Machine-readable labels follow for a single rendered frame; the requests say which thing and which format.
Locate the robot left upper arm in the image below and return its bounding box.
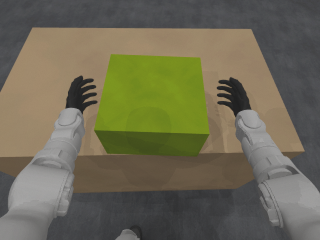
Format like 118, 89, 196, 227
0, 164, 75, 240

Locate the robot right upper arm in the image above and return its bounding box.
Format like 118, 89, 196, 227
257, 173, 320, 240

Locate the right robot forearm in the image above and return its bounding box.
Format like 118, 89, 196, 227
235, 109, 320, 200

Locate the left robot forearm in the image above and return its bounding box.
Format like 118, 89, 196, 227
8, 108, 86, 210

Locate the left robot hand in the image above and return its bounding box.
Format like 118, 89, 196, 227
65, 75, 98, 115

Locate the pedestal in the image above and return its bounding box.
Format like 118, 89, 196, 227
0, 27, 305, 193

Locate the robot left foot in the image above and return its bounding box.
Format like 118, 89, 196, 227
130, 225, 142, 240

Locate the robot left shin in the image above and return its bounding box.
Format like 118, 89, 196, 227
120, 229, 137, 236

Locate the carton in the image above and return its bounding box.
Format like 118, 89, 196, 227
94, 54, 210, 157

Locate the right robot hand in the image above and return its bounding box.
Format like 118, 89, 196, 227
217, 77, 252, 117

